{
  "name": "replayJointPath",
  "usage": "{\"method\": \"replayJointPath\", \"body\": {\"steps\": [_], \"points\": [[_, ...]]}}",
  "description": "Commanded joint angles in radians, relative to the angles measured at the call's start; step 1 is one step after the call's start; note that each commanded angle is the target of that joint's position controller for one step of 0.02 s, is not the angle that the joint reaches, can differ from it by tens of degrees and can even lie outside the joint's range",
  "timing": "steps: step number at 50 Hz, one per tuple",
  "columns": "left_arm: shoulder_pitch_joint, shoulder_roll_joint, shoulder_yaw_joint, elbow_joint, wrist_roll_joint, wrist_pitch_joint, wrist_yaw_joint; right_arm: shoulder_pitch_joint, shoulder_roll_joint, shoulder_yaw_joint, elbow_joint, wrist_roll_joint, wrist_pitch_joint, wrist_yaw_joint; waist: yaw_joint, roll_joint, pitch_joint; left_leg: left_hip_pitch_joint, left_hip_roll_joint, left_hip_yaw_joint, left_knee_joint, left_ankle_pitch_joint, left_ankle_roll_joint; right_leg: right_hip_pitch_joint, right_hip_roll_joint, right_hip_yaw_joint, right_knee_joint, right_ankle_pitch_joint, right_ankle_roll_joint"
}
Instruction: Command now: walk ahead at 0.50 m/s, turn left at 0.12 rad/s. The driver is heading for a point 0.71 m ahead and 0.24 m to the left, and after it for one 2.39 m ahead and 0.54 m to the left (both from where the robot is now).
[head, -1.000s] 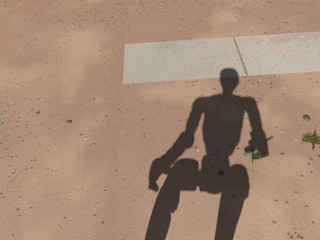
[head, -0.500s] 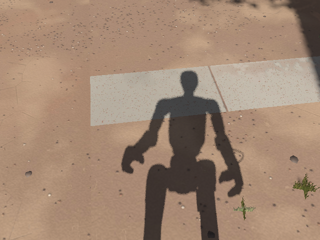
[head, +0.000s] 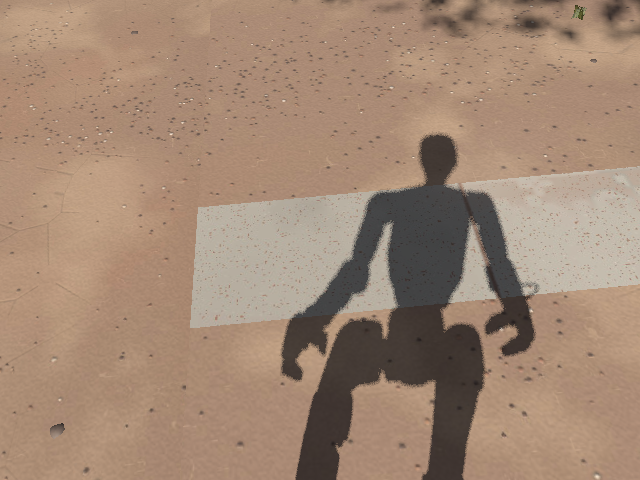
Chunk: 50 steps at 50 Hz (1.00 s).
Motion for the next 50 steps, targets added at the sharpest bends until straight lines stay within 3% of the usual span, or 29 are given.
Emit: {"method": "replayJointPath", "body": {"steps": [1,7,12,15,16,17,18,19,20,21,22,23,24,27,31,34,36,39,41,42,43,44,45,46,47,48,50], "points": [[-0.039,0.144,0.033,-0.046,0.005,-0.021,0.016,0.019,-0.039,-0.012,-0.055,0.001,0.007,-0.005,-0.030,-0.109,0.006,-0.087,0.038,-0.028,-0.086,0.135,-0.016,0.045,-0.280,0.171,-0.179,0.260,-0.173],[0.022,0.165,0.034,0.001,0.003,-0.010,0.029,-0.140,-0.011,-0.010,-0.117,0.013,0.002,0.016,0.040,-0.100,0.050,-0.107,-0.003,-0.019,-0.349,0.335,0.014,0.147,-0.288,0.046,-0.187,0.242,-0.116],[0.057,0.175,0.038,0.035,-0.006,0.020,0.035,-0.240,-0.002,-0.010,-0.196,0.015,0.000,0.051,0.062,-0.101,0.082,-0.159,-0.024,0.032,-0.432,0.234,0.052,0.298,-0.338,-0.007,-0.104,0.355,-0.085],[0.014,0.225,0.053,0.011,-0.018,0.038,0.050,-0.167,-0.032,-0.029,-0.212,0.008,0.003,0.060,0.001,-0.145,0.013,0.021,-0.102,0.124,-0.447,0.095,0.100,0.304,-0.330,-0.062,0.072,0.752,-0.049],[-0.004,0.238,0.058,0.003,-0.020,0.046,0.058,-0.063,-0.066,-0.049,-0.190,0.008,0.003,0.057,-0.063,-0.143,-0.044,0.162,-0.146,0.153,-0.487,0.104,0.126,0.278,-0.309,-0.088,0.223,0.876,-0.032],[0.002,0.226,0.054,-0.008,-0.016,0.047,0.064,0.090,-0.119,-0.080,-0.152,0.010,0.006,0.045,-0.138,-0.111,-0.129,0.410,-0.164,0.120,-0.539,0.158,0.162,0.163,-0.269,-0.107,0.439,0.809,-0.003],[0.025,0.163,0.030,-0.039,0.017,0.031,0.063,0.233,-0.215,-0.108,-0.131,0.013,0.018,0.020,-0.172,0.046,-0.236,0.715,0.044,-0.176,-0.537,0.215,0.232,-0.106,-0.206,-0.121,0.766,0.375,0.033],[0.087,0.069,-0.002,-0.086,0.016,-0.010,0.041,0.194,-0.260,-0.105,-0.162,0.005,0.008,0.022,-0.076,0.253,-0.373,1.018,0.265,-0.785,-0.706,0.072,0.439,-0.505,0.019,0.032,1.088,-0.394,0.075],[-0.014,0.168,0.020,-0.093,-0.010,-0.046,0.020,0.209,-0.171,-0.083,-0.163,-0.002,0.003,0.024,-0.142,0.113,-0.368,1.003,0.240,-0.748,-0.753,0.014,0.386,-0.603,-0.056,0.193,1.125,-0.360,0.047],[-0.101,0.170,0.020,-0.130,-0.037,-0.059,0.013,0.167,-0.130,-0.072,-0.166,-0.008,-0.001,0.021,-0.131,0.059,-0.225,0.871,0.200,-0.583,-0.754,0.075,0.341,-0.629,-0.093,0.170,1.085,-0.282,0.029],[-0.118,0.146,0.015,-0.133,-0.023,-0.061,0.019,0.103,-0.118,-0.067,-0.176,-0.007,-0.004,0.023,-0.079,-0.068,-0.128,0.700,0.154,-0.464,-0.766,0.202,0.314,-0.589,-0.132,0.156,0.998,-0.224,0.032],[-0.107,0.155,0.025,-0.127,-0.005,-0.051,0.028,0.050,-0.089,-0.058,-0.191,-0.007,-0.005,0.025,-0.044,-0.079,-0.093,0.589,0.117,-0.384,-0.778,0.306,0.295,-0.528,-0.161,0.150,0.913,-0.190,0.041],[-0.082,0.156,0.030,-0.128,0.000,-0.034,0.027,0.025,-0.081,-0.053,-0.205,-0.014,-0.004,0.026,-0.013,-0.053,-0.076,0.505,0.090,-0.348,-0.803,0.346,0.292,-0.467,-0.173,0.150,0.880,-0.171,0.051],[-0.078,0.127,0.031,-0.146,0.014,-0.001,0.034,0.031,-0.101,-0.059,-0.201,-0.005,-0.011,0.018,0.009,-0.034,-0.050,0.391,0.056,-0.281,-0.841,0.420,0.303,-0.438,-0.159,0.121,0.774,-0.098,0.100],[-0.227,0.092,0.020,-0.194,0.019,0.003,0.040,0.086,-0.117,-0.062,-0.178,0.004,-0.002,-0.005,-0.040,-0.001,-0.021,0.367,0.003,-0.228,-0.828,0.356,0.252,-0.444,-0.122,0.110,0.509,0.136,0.127],[-0.325,0.078,0.014,-0.224,0.007,-0.003,0.028,0.123,-0.128,-0.066,-0.163,0.011,0.006,-0.009,-0.082,0.036,-0.010,0.377,-0.005,-0.248,-0.808,0.246,0.222,-0.390,-0.085,0.102,0.333,0.220,0.122],[-0.366,0.092,0.017,-0.243,0.000,-0.011,0.020,0.145,-0.133,-0.068,-0.151,0.016,0.012,-0.009,-0.097,0.047,-0.002,0.412,0.013,-0.296,-0.783,0.212,0.217,-0.366,-0.068,0.110,0.266,0.207,0.117],[-0.353,0.131,0.034,-0.251,-0.006,-0.028,0.011,0.147,-0.129,-0.070,-0.143,0.019,0.029,-0.017,-0.080,0.073,0.000,0.488,0.039,-0.384,-0.725,0.178,0.199,-0.305,-0.052,0.130,0.173,0.133,0.095],[-0.250,0.158,0.052,-0.227,-0.008,-0.039,0.013,0.115,-0.119,-0.067,-0.151,0.016,0.039,-0.021,-0.022,0.103,-0.026,0.494,0.022,-0.404,-0.649,0.235,0.173,-0.161,-0.045,0.111,0.112,0.093,0.060],[-0.138,0.187,0.066,-0.202,0.003,-0.044,0.017,0.099,-0.082,-0.054,-0.162,0.008,0.038,-0.019,0.029,0.089,-0.109,0.469,-0.022,-0.357,-0.519,0.281,0.142,0.012,-0.095,0.132,0.109,0.107,0.023],[0.015,0.238,0.078,-0.187,0.016,-0.043,0.023,0.106,-0.025,-0.031,-0.179,-0.010,0.033,-0.016,0.081,-0.020,-0.247,0.350,-0.087,-0.266,-0.250,0.122,0.102,0.260,-0.261,0.296,0.125,0.061,-0.043],[0.105,0.300,0.096,-0.136,0.026,-0.028,0.017,0.260,0.033,-0.016,-0.195,0.018,0.022,-0.015,0.010,-0.372,-0.314,-0.023,-0.224,-0.156,0.066,-0.320,0.031,0.530,-0.455,0.762,0.048,-0.104,-0.227],[0.091,0.206,0.078,-0.143,-0.007,-0.024,0.010,0.267,-0.058,-0.028,-0.161,0.031,0.017,-0.017,0.029,-0.295,-0.242,-0.167,-0.156,-0.180,0.195,-0.332,0.019,0.495,-0.475,0.859,-0.009,-0.333,-0.231],[0.052,0.139,0.060,-0.153,-0.013,-0.018,0.013,0.153,-0.105,-0.039,-0.165,0.027,0.017,-0.015,0.058,-0.191,-0.112,-0.198,-0.121,-0.170,0.221,-0.233,0.016,0.378,-0.420,0.699,-0.020,-0.336,-0.185],[0.008,0.125,0.052,-0.159,-0.003,-0.011,0.013,0.088,-0.099,-0.038,-0.180,0.012,0.017,-0.015,0.042,-0.123,-0.051,-0.166,-0.090,-0.133,0.197,-0.165,0.016,0.259,-0.375,0.577,-0.034,-0.236,-0.153],[-0.020,0.112,0.045,-0.154,0.001,-0.007,0.013,0.040,-0.088,-0.039,-0.195,-0.002,0.011,-0.012,0.026,-0.110,-0.001,-0.146,-0.066,-0.121,0.141,-0.120,0.016,0.168,-0.339,0.501,-0.056,-0.134,-0.147],[-0.028,0.096,0.035,-0.145,0.009,-0.010,0.015,0.045,-0.054,-0.036,-0.201,0.001,0.009,-0.001,-0.009,-0.150,0.003,-0.064,-0.036,-0.087,0.055,-0.079,0.018,0.084,-0.288,0.391,-0.092,-0.001,-0.138]]}}
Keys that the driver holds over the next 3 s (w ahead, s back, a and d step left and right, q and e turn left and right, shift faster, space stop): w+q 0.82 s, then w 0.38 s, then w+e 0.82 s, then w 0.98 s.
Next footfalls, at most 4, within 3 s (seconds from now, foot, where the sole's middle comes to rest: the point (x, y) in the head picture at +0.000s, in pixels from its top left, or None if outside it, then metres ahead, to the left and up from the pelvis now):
0.34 left None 0.34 0.17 -0.78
0.86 right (332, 412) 0.65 0.06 -0.78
1.30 left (201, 383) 0.72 0.36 -0.78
1.82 right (270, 259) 1.09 0.23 -0.78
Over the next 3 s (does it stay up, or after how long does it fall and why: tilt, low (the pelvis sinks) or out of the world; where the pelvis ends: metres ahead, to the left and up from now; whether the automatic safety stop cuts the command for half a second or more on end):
stays up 1.50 0.27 -0.02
